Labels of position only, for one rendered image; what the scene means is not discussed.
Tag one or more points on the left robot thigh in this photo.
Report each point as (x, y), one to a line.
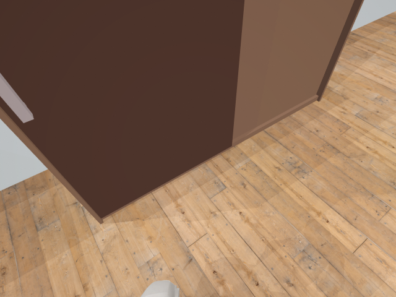
(161, 289)

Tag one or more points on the handle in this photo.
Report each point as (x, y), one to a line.
(14, 102)

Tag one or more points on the wardrobe door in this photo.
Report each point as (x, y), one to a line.
(286, 46)
(125, 94)

